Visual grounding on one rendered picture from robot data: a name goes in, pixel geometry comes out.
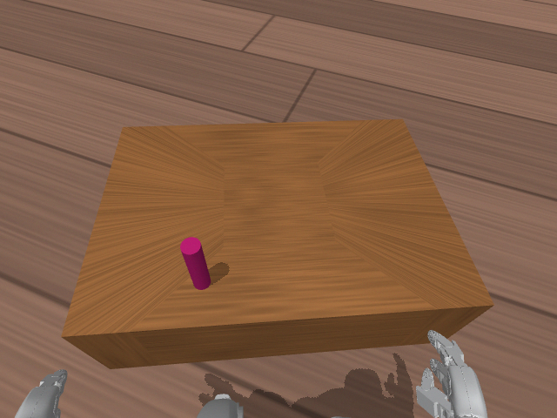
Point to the right robot hand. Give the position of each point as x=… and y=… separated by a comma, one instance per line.
x=459, y=383

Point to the can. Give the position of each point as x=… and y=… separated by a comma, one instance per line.
x=195, y=260

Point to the left robot hand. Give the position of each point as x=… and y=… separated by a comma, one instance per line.
x=42, y=401

